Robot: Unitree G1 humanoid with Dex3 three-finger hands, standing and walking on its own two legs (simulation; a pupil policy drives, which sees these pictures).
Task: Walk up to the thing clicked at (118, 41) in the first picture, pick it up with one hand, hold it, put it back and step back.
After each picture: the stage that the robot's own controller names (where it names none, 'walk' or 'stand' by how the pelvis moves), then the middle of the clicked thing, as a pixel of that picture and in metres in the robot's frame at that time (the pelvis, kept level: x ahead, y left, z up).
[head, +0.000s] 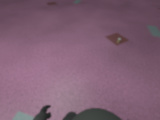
stand; (118, 40) +1.91 -0.69 -0.72
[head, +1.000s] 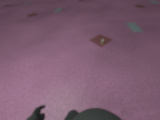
walk; (102, 41) +1.86 -0.12 -0.69
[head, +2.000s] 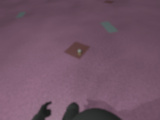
walk; (79, 52) +1.29 +0.32 -0.72
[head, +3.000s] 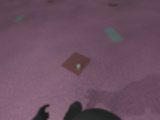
walk; (78, 67) +0.90 +0.28 -0.72
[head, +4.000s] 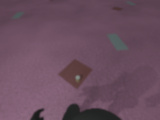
walk; (77, 79) +0.66 +0.22 -0.71
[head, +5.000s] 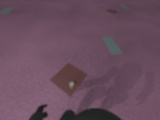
stand; (71, 85) +0.54 +0.21 -0.71
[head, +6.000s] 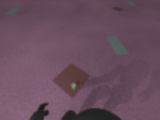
stand; (73, 86) +0.50 +0.19 -0.71
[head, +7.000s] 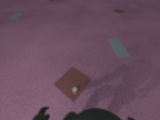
stand; (74, 90) +0.47 +0.20 -0.72
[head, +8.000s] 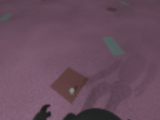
stand; (72, 91) +0.45 +0.22 -0.73
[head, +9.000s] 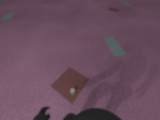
stand; (72, 91) +0.44 +0.21 -0.73
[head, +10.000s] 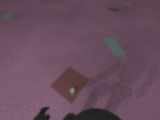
stand; (72, 91) +0.44 +0.21 -0.73
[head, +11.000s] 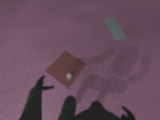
go down; (69, 77) +0.48 +0.21 -0.65
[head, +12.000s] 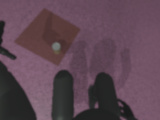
go down; (56, 48) +0.52 +0.27 -0.31
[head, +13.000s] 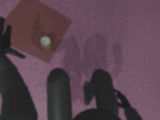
close in; (46, 43) +0.51 +0.30 -0.28
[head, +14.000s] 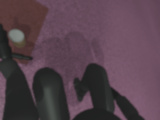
close; (18, 39) +0.49 +0.33 -0.23
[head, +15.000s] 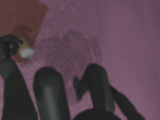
lift; (23, 47) +0.43 +0.30 -0.23
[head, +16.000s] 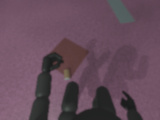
close; (66, 74) +0.41 +0.25 -0.51
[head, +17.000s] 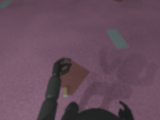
close; (65, 92) +0.36 +0.28 -0.69
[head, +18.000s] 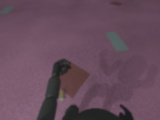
stand; (61, 95) +0.34 +0.34 -0.70
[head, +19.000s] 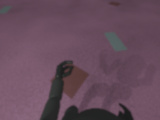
stand; (57, 96) +0.32 +0.39 -0.70
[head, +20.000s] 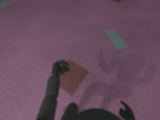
crouch; (52, 94) +0.31 +0.45 -0.70
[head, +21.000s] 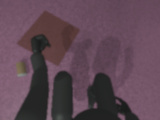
crouch; (21, 69) +0.32 +0.53 -0.36
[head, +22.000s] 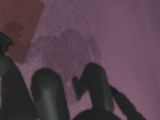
lower; out of the picture +0.21 +0.59 -0.25
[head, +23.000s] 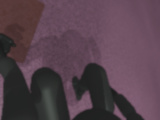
lower; out of the picture +0.19 +0.62 -0.25
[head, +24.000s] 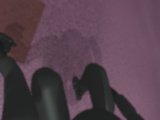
lower; out of the picture +0.17 +0.64 -0.25
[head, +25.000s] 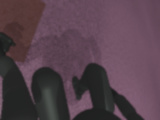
lower; out of the picture +0.16 +0.66 -0.26
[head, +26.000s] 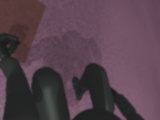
open; out of the picture +0.16 +0.67 -0.25
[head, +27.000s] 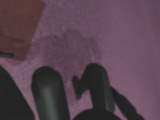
rise; out of the picture +0.15 +0.68 -0.26
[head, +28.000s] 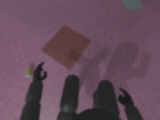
walk; (29, 71) +0.29 +0.65 -0.45
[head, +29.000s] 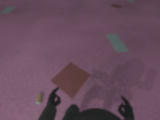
stand; (38, 98) +0.27 +0.62 -0.69
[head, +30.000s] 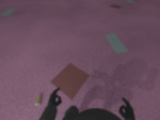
stand; (38, 100) +0.26 +0.64 -0.69
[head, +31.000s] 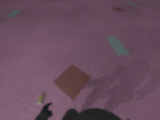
stand; (40, 99) +0.26 +0.64 -0.73
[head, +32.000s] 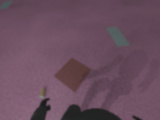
walk; (42, 93) +0.28 +0.63 -0.73
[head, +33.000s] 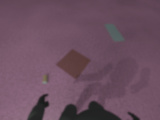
walk; (45, 79) +0.45 +0.59 -0.74
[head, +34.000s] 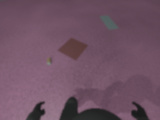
walk; (49, 61) +0.77 +0.73 -0.71
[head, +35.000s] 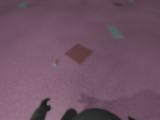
stand; (55, 62) +0.89 +0.65 -0.73
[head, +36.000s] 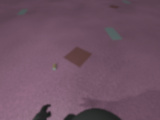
stand; (54, 66) +0.88 +0.68 -0.75
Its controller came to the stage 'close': yes
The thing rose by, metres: 0.01
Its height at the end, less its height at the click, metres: -0.02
